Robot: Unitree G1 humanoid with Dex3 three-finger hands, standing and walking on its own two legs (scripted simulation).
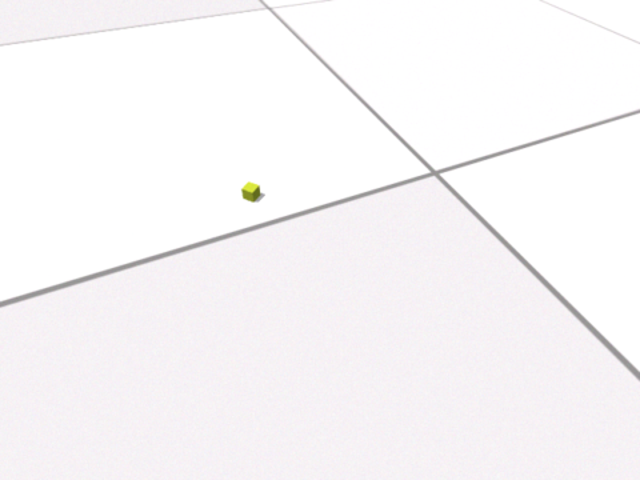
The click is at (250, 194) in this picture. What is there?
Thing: cube
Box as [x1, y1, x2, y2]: [242, 182, 259, 201]
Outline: 248,182 242,188 243,198 254,201 259,195 259,187 256,184
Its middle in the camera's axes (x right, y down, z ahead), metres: -0.31 -0.25 +1.82
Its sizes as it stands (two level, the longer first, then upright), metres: 0.059 0.059 0.059
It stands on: the floor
